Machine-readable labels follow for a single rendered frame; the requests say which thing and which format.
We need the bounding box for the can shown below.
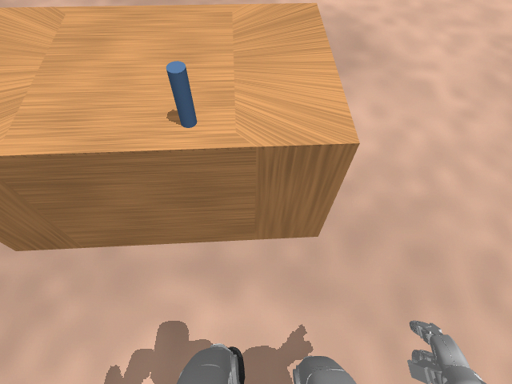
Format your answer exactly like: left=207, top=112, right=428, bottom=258
left=166, top=61, right=197, bottom=128

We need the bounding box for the right robot arm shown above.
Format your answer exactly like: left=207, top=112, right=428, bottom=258
left=441, top=366, right=486, bottom=384

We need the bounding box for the right robot hand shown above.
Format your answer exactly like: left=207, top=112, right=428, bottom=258
left=407, top=321, right=470, bottom=384

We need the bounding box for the left robot foot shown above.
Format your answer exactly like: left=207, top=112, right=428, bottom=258
left=228, top=347, right=245, bottom=384

